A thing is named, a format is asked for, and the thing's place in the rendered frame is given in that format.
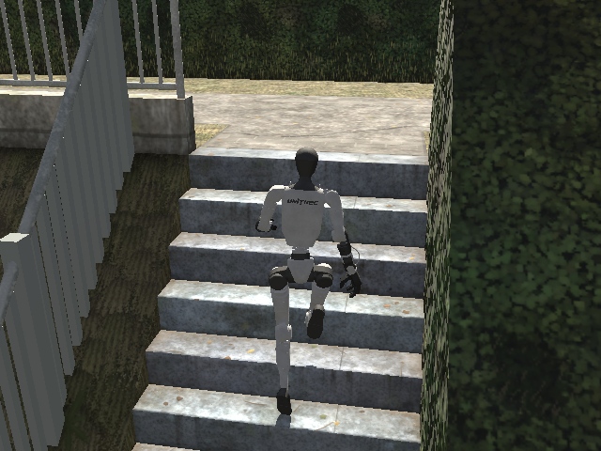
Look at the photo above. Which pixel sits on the stairs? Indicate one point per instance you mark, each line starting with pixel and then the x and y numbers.
pixel 212 371

